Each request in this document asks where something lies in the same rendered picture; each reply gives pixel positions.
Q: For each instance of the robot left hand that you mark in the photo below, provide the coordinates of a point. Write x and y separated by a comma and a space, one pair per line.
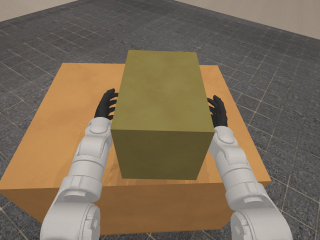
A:
103, 109

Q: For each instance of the robot right hand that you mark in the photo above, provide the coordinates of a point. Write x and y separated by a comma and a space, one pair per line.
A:
219, 117

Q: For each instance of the right robot forearm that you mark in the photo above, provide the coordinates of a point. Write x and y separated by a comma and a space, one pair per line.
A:
243, 191

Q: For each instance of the pedestal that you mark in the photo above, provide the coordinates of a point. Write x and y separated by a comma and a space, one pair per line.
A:
127, 206

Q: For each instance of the robot left upper arm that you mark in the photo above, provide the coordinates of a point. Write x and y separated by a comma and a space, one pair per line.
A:
72, 221

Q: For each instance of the carton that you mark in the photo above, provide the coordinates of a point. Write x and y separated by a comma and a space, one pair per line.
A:
162, 126

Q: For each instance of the left robot forearm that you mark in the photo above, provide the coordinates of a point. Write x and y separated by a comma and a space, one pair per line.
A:
83, 182

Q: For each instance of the robot right upper arm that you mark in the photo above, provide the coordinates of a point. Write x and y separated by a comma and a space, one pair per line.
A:
262, 223

